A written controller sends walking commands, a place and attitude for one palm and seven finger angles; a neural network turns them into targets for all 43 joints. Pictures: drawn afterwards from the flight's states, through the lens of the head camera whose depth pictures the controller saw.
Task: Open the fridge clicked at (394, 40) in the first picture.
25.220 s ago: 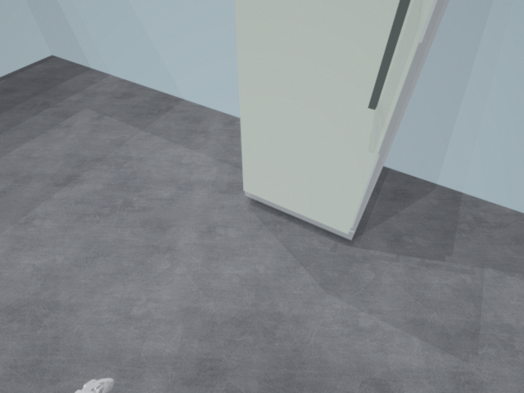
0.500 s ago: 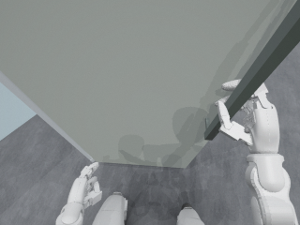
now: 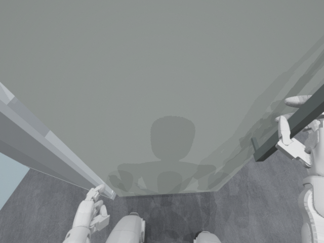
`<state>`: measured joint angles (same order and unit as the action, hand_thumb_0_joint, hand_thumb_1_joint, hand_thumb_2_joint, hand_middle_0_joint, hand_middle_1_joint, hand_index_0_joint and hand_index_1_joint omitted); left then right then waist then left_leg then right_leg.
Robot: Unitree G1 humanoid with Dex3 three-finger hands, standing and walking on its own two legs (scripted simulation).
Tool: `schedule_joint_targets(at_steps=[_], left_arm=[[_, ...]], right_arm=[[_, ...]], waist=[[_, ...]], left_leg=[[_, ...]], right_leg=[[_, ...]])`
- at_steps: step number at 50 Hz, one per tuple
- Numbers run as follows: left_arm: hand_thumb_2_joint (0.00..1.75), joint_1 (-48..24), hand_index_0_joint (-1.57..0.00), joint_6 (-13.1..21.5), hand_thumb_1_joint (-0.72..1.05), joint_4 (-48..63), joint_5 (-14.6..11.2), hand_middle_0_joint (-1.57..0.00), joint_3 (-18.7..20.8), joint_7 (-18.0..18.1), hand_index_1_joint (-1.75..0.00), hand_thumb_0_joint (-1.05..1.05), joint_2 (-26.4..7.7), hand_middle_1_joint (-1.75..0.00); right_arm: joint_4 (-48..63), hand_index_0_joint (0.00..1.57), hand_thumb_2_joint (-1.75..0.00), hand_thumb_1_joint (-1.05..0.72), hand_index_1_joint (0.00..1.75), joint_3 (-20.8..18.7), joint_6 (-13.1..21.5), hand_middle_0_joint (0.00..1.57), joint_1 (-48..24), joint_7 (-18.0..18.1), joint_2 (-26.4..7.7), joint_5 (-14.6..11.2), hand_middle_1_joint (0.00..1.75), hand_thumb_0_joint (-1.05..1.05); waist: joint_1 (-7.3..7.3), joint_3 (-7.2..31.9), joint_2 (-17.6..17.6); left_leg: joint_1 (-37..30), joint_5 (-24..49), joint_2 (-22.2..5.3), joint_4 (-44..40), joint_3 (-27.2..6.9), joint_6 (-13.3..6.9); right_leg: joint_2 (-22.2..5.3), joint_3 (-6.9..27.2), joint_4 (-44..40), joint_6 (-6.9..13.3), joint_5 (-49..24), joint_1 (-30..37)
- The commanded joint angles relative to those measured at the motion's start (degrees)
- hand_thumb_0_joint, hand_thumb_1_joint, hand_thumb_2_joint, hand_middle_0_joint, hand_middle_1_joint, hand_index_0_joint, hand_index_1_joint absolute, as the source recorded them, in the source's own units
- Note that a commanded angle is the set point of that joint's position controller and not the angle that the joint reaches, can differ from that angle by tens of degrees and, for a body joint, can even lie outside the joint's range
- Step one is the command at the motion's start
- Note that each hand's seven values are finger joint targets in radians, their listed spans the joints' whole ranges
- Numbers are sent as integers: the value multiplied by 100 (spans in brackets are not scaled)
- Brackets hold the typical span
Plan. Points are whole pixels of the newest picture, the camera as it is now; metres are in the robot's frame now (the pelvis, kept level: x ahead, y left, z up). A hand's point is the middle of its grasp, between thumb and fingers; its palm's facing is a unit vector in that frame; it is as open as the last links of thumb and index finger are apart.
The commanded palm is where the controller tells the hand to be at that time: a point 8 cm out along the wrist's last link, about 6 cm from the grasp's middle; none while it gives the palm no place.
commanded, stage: stop walking and hold the door back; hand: right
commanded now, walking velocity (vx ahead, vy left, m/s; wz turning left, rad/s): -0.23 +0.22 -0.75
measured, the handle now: (300, 105) +0.34 -0.23 +0.18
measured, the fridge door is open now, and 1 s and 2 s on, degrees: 68 69 69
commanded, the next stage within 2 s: loosen the grip on the handle in 1.66 s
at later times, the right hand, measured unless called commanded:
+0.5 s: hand (287, 160) +0.25 -0.20 +0.14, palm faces +0.49 +0.83 -0.26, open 5.7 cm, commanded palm +0.24 -0.26 +0.13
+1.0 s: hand (283, 134) +0.30 -0.20 +0.15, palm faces +0.46 +0.86 -0.22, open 5.7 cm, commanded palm +0.26 -0.27 +0.13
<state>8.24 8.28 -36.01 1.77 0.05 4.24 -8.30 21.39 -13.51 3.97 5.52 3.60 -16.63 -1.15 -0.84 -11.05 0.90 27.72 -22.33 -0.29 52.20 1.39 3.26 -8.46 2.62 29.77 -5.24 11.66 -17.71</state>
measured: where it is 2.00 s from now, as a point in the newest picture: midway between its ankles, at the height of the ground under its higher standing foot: outside the picture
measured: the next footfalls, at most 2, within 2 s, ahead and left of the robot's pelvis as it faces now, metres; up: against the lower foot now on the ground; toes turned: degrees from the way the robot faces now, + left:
left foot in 0.08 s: +0.07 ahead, +0.21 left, +0.00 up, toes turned +0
right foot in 0.56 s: -0.11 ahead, -0.02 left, +0.00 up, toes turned -14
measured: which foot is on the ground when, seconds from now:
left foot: up 0.00-0.06, down 0.08-0.54, up 0.56-0.78, down 0.80-1.00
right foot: down 0.00-0.08, up 0.10-0.54, down 0.56-0.80, up 0.82-1.00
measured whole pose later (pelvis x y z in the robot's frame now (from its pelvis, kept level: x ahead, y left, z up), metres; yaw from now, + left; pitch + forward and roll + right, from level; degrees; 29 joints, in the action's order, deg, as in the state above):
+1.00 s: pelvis -0.11 +0.12 +0.00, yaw -8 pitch -2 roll -2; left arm 17.3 5.6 -46.9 -2.3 -1.5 5.7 -19.3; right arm -70.4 -23.1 9.3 -49.1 -0.3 -31.2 0.5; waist 5.8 -5.7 2.8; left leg 16.1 -13.1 -1.4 30.8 2.4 -1.7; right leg -2.0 -1.0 58.5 -0.6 21.4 -28.5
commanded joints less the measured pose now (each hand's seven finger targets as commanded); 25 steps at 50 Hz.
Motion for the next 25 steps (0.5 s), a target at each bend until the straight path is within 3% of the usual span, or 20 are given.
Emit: schedule_joint_targets(at_steps=[1, 2, 3, 4, 5, 6, 7, 8, 9, 10, 11, 13, 15, 18, 20, 23, 25], left_arm=[[90, -274, -20, 323, 90, 831, -174, -20, 341, 77, -30, 0, -943, -30], [90, -304, -20, 302, 90, 877, -212, -20, 336, 68, -30, 0, -932, -30], [90, -209, -20, 267, 90, 864, -256, -20, 285, 60, -30, 0, -766, -30], [90, -132, -20, 233, 90, 819, -307, -20, 244, 94, -30, 0, -644, -30], [90, -373, -20, 237, 90, 808, -265, -20, 248, 133, -30, 0, -714, -30], [90, -320, -20, 257, 90, 571, -156, -20, 168, 183, -30, 0, -819, -30], [90, -124, -20, 205, 90, 347, -188, -20, 272, 207, -30, 0, -944, -30], [90, -310, -20, 148, 90, 373, -197, -20, 162, 201, -30, 0, -852, -30], [90, -313, -20, 94, 90, 257, -191, -20, 167, 233, -30, 0, -970, -30], [90, -346, -20, 30, 90, 250, -219, -20, 115, 267, -30, 0, -993, -30], [90, -351, -20, -26, 90, 298, -252, -20, 124, 280, -30, 0, -1063, -30], [90, -389, -20, -124, 90, 346, -292, -20, 121, 225, -30, 0, -1188, -30], [90, -315, -20, -187, 90, 310, -306, -20, 157, 176, -30, 0, -1304, -30], [90, -132, -20, -215, 90, 282, -315, -20, 211, 101, -30, 0, -1433, -30], [90, 29, -20, -263, 90, 234, -319, -20, 249, 88, -30, 0, -1489, -30], [90, 204, -20, -282, 90, 165, -323, -20, 247, 75, -30, 0, -1473, -30], [90, 452, -20, -294, 90, 51, -322, -20, 234, 124, -30, 0, -1501, -30]], right_arm=[[1580, 45, -90, -90, 140, -635, 621, 45, -932, 148, -892, -118, 140, 0], [1535, 45, -90, -90, 140, -811, 606, 45, -894, 187, -1051, -111, 140, 0], [1599, 45, -90, -90, 140, -909, 573, 45, -916, 213, -1253, -106, 140, 0], [494, 45, -90, -90, 140, -962, 396, 45, -837, 292, -1374, -98, 140, 0], [169, 45, -90, -90, 140, -1254, 333, 45, -1317, 337, -1869, -75, 140, 0], [-403, 45, -90, -90, 140, -1511, 299, 45, -1849, 417, -2141, -38, 140, 0], [-1011, 45, -90, -90, 140, -1552, 315, 45, -2202, 420, -2211, 0, 140, 0], [-1102, 45, -90, -90, 140, -993, 437, 45, -2565, 368, -1764, -9, 140, 0], [-1485, 45, -90, -90, 140, -1392, 543, 45, -2936, 445, -2228, -53, 140, 0], [-2143, 45, -90, -90, 140, -1311, 634, 45, -2919, 453, -2182, -55, 140, 0], [-2542, 45, -90, -90, 140, -1323, 693, 45, -3065, 457, -2290, -64, 140, 0], [-2969, 45, -90, -90, 140, -1032, 763, 45, -3545, 403, -2224, -129, 140, 0], [-3426, 45, -90, -90, 140, -761, 805, 45, -4189, 372, -2192, -157, 140, 0], [-4003, 45, -90, -90, 140, -671, 888, 45, -5135, 386, -2353, -105, 140, 0], [-4429, 45, -90, -90, 140, -706, 928, 45, -5702, 385, -2575, -58, 140, 0], [-5082, 45, -90, -90, 140, -691, 1063, 45, -6374, 341, -2709, 14, 140, 0], [-5435, 45, -90, -90, 140, -576, 1166, 45, -6721, 281, -2655, -4, 140, 0]], waist=[[60, 2260, 1856], [-14, 2211, 1536], [30, 2184, 368], [23, 2040, -1222], [-119, 2052, -2273], [-34, 2087, -1376], [71, 2272, -1276], [93, 2143, -997], [112, 2050, -758], [77, 2090, -714], [47, 2036, -856], [-20, 1935, -1119], [-70, 1852, -1046], [-72, 1986, -1201], [-75, 2117, -1040], [-73, 2401, -1238], [102, 2521, -699]], left_leg=[[-1868, 192, 131, -1553, 263, 65], [-2320, 588, 119, -2201, 387, 98], [-2299, 907, -267, -3058, 183, 11], [-2050, 1060, -1237, -3637, -967, -361], [-1558, 1792, -2284, -3875, -2417, -850], [-1419, 2014, -2594, -3788, -2279, -974], [-1612, 1671, -2425, -3532, -2239, -895], [-1931, 2266, -2189, -3215, -1806, -887], [-2086, 3007, -2134, -3032, -1498, -885], [-2255, 3443, -2028, -2878, -972, -782], [-2285, 3582, -1991, -2912, -898, -687], [-2179, 2834, -2051, -3204, -967, -599], [-2066, 1736, -2182, -3547, -1199, -637], [-1956, 378, -2251, -4002, -1329, -687], [-1865, -125, -2263, -4080, -1280, -726], [-1563, -831, -2000, -4138, -973, -663], [-1251, -1183, -1523, -3754, -470, -431]], right_leg=[[-670, 444, -655, 931, -441, 225], [-408, 292, -378, 809, 470, -188], [292, -131, 556, 564, 1380, -277], [970, -537, 2366, 316, 2067, -793], [1159, -157, 4287, 287, 2636, -1388], [903, 281, 4927, 321, 2235, -1516], [809, 396, 5216, 257, 1845, -1561], [807, 337, 5263, 196, 1449, -1771], [766, 244, 4957, 144, 1275, -1782], [806, 151, 4561, 169, 1167, -1670], [857, 73, 4114, 201, 1109, -1545], [951, -46, 3615, 261, 965, -1352], [952, -126, 3110, 305, 997, -1209], [938, -254, 2572, 367, 1154, -946], [896, -330, 1972, 470, 1372, -625], [993, -698, 806, 634, 1724, 265], [1173, -1067, -506, 751, 1457, 1139]])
